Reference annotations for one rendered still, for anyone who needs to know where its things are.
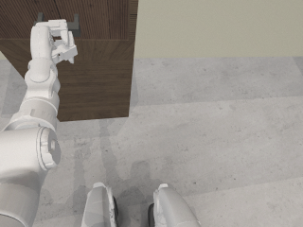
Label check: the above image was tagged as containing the left robot forearm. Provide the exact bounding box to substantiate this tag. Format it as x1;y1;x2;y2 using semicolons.
0;58;61;133

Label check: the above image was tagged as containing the cabinet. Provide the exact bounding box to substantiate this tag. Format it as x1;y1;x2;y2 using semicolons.
0;0;139;122

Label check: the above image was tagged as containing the left robot shin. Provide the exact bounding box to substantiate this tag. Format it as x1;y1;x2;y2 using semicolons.
87;182;116;227

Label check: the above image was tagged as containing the drawer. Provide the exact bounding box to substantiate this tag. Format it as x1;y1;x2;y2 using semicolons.
0;0;129;40

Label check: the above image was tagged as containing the handle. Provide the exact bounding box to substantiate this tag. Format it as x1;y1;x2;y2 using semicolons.
33;12;81;37

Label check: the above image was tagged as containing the left robot upper arm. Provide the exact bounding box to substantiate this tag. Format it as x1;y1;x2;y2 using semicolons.
0;126;62;227

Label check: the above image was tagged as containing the robot left hand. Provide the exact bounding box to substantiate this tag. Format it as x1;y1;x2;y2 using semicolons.
30;19;78;65

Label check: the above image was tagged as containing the robot right thigh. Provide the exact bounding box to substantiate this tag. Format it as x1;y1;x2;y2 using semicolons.
153;186;202;227

